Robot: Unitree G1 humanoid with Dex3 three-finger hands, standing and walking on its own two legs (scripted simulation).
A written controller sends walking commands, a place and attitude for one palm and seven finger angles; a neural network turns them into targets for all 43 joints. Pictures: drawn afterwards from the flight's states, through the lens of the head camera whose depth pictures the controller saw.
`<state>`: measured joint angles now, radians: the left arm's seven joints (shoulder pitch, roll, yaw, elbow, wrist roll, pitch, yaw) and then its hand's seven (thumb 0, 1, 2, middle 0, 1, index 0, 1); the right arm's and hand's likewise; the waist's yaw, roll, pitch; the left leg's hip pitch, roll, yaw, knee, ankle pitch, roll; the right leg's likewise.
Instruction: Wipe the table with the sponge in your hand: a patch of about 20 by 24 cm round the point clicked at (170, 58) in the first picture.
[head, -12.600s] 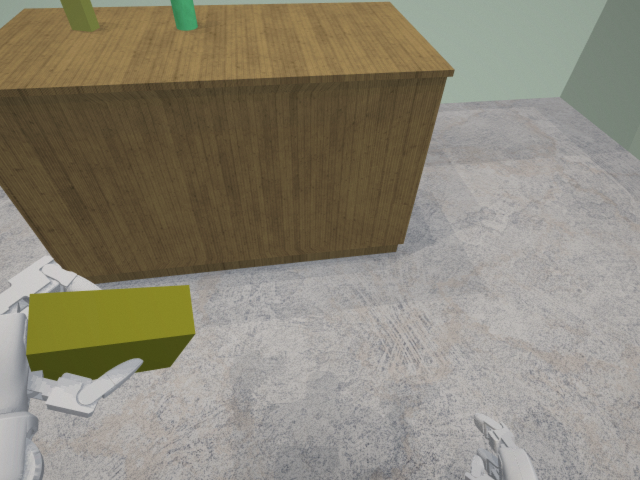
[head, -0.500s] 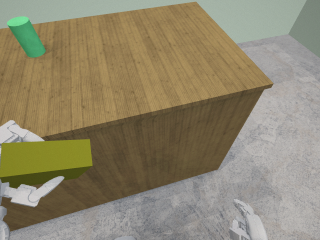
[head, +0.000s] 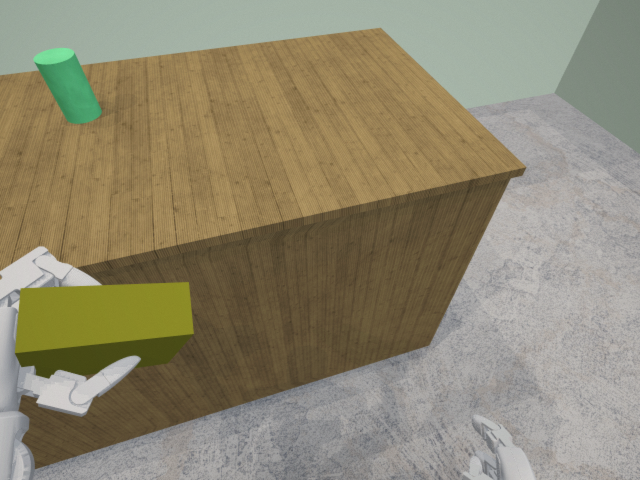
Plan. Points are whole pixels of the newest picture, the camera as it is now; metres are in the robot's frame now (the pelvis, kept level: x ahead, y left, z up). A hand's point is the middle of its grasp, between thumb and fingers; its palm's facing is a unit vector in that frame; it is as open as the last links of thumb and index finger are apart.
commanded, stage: come to a stop and stand still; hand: left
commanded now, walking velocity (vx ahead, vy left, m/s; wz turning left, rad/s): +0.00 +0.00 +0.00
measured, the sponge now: (132, 330) +0.23 +0.20 +0.14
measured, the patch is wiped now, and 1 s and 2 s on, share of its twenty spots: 0.00 0.00 0.00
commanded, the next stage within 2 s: look again from close up in 0.42 s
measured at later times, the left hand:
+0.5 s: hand (55, 341) +0.20 +0.25 +0.16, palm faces +0.37 -0.84 -0.40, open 9.5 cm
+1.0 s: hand (27, 293) +0.25 +0.29 +0.17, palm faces +0.41 -0.85 -0.34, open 9.5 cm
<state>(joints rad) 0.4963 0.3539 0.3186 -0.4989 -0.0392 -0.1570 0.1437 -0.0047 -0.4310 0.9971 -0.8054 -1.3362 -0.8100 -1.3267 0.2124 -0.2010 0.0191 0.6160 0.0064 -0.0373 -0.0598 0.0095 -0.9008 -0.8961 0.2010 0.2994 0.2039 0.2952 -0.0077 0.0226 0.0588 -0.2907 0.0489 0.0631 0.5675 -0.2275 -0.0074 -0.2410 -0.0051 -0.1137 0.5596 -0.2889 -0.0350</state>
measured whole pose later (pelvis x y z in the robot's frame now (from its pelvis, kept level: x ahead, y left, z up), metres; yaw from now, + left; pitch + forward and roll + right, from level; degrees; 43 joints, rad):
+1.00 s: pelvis +0.02 +0.04 +0.01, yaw -2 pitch -1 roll -1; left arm 0.37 0.35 0.36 -0.43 -0.02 -0.22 0.12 -0.01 -0.43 1.00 -0.81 -1.34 -0.81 -1.33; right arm 0.21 -0.19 0.04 0.59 -0.01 -0.17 -0.02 0.01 -0.90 -0.90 0.20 0.30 0.20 0.30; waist 0.05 -0.04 0.05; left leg -0.24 0.01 0.09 0.49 -0.24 0.05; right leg -0.18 -0.02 -0.06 0.42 -0.23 0.02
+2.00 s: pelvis +0.05 +0.10 -0.01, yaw -4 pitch -1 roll -1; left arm 0.45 0.39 0.37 -0.47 -0.05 -0.23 0.12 0.00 -0.43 1.00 -0.81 -1.34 -0.82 -1.33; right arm 0.20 -0.24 -0.01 0.58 -0.02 -0.05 0.00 0.01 -0.90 -0.90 0.20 0.30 0.20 0.30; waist 0.01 0.03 0.06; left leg -0.44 -0.07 0.04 1.07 -0.41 0.02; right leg -0.31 -0.01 -0.19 0.63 -0.30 -0.08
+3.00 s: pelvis +0.12 +0.23 +0.01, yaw -6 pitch +0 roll -1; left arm 0.45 0.37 0.36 -0.44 -0.05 -0.17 0.13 0.00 -0.43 1.00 -0.81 -1.34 -0.81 -1.34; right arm 0.20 -0.20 0.03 0.62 0.00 -0.13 -0.03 0.01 -0.90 -0.90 0.20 0.30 0.21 0.30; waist 0.01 0.03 0.01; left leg -0.27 0.04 0.04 0.53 -0.25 0.00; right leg -0.23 0.06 -0.07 0.46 -0.22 -0.07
